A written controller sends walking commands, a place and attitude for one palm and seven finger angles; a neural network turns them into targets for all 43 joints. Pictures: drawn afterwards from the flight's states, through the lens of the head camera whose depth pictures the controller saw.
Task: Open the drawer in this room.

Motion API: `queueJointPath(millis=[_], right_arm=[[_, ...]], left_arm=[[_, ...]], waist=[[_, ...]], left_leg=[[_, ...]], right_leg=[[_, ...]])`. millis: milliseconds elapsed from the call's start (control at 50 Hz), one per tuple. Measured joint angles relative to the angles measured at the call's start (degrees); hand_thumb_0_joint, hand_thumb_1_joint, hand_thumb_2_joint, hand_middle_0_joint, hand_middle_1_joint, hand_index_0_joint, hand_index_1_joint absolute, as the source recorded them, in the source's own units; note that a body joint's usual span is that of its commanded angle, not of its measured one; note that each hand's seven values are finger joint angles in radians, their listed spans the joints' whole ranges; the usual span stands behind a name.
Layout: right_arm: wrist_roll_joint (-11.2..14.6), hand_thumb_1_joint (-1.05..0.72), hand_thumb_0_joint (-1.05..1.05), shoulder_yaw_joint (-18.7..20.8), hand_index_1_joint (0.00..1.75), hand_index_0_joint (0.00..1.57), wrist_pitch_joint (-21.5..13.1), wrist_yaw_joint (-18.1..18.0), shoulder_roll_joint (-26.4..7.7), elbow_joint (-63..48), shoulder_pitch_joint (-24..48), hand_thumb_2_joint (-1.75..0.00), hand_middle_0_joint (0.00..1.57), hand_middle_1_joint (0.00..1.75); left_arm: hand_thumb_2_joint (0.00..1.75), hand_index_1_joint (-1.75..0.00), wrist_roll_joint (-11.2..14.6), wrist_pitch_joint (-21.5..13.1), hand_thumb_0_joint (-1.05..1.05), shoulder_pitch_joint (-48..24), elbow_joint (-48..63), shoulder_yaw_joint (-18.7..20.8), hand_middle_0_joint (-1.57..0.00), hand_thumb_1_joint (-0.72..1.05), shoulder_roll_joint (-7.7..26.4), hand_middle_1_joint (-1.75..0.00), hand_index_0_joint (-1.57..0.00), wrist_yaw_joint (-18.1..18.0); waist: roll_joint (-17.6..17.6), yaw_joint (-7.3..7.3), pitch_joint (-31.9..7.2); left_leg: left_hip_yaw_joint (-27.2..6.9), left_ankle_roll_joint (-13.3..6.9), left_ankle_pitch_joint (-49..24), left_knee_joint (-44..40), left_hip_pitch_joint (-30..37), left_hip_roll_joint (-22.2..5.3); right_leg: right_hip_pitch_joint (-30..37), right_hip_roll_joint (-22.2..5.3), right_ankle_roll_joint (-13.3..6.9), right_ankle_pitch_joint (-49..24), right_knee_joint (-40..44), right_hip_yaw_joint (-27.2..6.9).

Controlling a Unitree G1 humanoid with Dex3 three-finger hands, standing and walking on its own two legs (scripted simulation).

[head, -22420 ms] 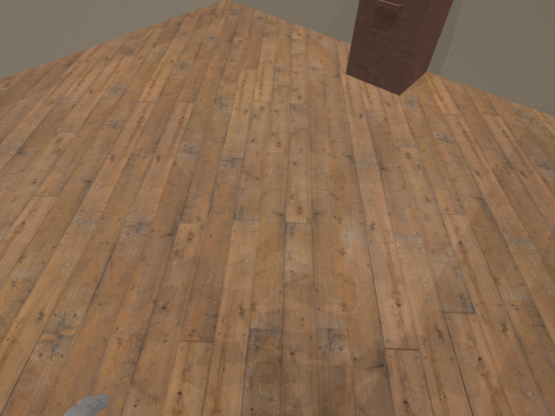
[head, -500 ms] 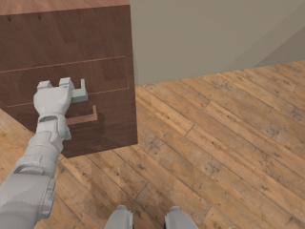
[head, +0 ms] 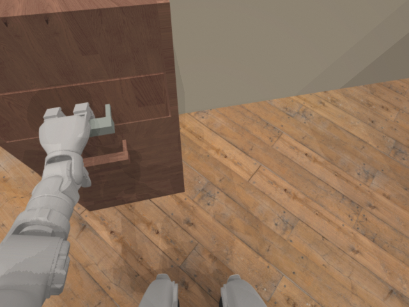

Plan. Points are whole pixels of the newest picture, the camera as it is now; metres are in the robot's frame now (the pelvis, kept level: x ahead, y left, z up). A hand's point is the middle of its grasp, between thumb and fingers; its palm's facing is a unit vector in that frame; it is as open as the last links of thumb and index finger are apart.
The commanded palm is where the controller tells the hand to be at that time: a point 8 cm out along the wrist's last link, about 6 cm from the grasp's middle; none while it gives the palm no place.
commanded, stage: close the thumb around the handle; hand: left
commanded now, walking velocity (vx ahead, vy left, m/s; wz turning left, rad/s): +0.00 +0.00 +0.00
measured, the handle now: (80, 121) +0.50 +0.26 -0.01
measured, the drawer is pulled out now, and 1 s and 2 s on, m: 0.00 0.00 0.08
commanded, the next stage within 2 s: pull the drawer open in 0.72 s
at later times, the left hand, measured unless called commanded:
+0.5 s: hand (77, 146) +0.45 +0.26 -0.03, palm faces -0.05 -0.03 -1.00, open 7.9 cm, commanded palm +0.44 +0.25 +0.03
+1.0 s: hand (77, 146) +0.45 +0.26 -0.03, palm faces -0.06 -0.04 -1.00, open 6.0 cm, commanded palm +0.42 +0.25 +0.03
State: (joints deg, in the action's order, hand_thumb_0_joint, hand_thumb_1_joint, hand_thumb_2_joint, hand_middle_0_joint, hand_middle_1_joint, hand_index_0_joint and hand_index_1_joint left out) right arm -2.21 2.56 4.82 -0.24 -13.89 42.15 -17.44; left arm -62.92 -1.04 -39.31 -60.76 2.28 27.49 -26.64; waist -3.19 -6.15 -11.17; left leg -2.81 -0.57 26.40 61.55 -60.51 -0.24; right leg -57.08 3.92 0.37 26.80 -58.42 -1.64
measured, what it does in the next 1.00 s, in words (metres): stands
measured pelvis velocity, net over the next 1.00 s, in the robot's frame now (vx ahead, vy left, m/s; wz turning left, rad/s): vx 0.00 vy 0.01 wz -0.02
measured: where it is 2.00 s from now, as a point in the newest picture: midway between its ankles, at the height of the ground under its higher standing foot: outside the picture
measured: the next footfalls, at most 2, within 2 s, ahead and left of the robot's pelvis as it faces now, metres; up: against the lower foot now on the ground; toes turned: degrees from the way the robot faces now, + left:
none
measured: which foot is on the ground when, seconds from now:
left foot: down 0.00-1.00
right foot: down 0.00-1.00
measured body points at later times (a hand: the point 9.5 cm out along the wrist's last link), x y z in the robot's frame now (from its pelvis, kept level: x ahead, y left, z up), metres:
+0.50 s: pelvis +0.00 +0.00 +0.00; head +0.12 +0.01 +0.43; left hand +0.45 +0.26 +0.03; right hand +0.03 -0.26 -0.13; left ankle +0.01 +0.11 -0.66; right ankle +0.00 -0.13 -0.66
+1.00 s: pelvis +0.00 +0.01 +0.00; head +0.12 +0.01 +0.43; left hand +0.45 +0.26 +0.03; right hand +0.02 -0.26 -0.13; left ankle +0.01 +0.11 -0.66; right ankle +0.00 -0.13 -0.66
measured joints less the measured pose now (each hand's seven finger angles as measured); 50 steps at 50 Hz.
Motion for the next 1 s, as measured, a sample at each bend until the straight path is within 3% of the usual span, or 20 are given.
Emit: queueJointPath(millis=[120,220,600,1000], right_arm=[[0.0,-0.9,0.01,-0.1,0.3,0.2,0.3,0.1,-0.1,0.1,0.4,-0.9,0.2,0.3],[0.2,-0.9,0.01,-0.4,0.3,0.2,0.4,0.0,0.0,-0.1,0.7,-0.9,0.2,0.3],[0.3,-0.9,0.01,-0.6,0.3,0.2,0.7,0.1,0.1,-0.3,0.5,-0.9,0.2,0.3],[0.6,-0.9,0.01,-0.5,0.3,0.2,0.8,0.0,-0.1,-0.9,-0.2,-0.9,0.2,0.3]], left_arm=[[0.32,-1.2,0.2,0.3,0.0,0.3,0.3,0.4,-0.31,-0.46,-0.1,-1.21,-0.32,-0.3],[0.38,-1.21,0.3,0.3,0.0,0.3,0.1,0.2,-0.32,-0.32,0.0,-1.22,-0.33,0.0],[0.79,-1.32,0.1,0.7,0.0,-1.1,-0.8,-0.5,-0.38,0.62,-0.1,-1.31,-0.4,-0.5],[0.78,-1.34,0.9,0.5,0.01,0.8,1.1,0.2,-0.34,0.65,0.5,-1.35,-0.39,0.5]], waist=[[0.1,0.02,0.0],[0.1,0.01,0.1],[0.0,-0.1,0.2],[0.0,-0.3,0.4]], left_leg=[[0.1,0.0,0.1,-0.1,0.2,-0.1],[0.2,-0.1,0.1,-0.3,0.5,-0.1],[0.3,-0.5,0.1,0.2,-0.2,0.2],[1.0,-0.5,0.0,-0.2,0.3,-0.2]], right_leg=[[0.2,0.1,0.0,0.1,0.0,-0.1],[0.4,0.0,0.1,0.0,0.3,-0.2],[-0.1,-0.2,0.5,0.0,0.0,-0.3],[0.0,0.1,0.5,-0.4,0.3,-1.0]])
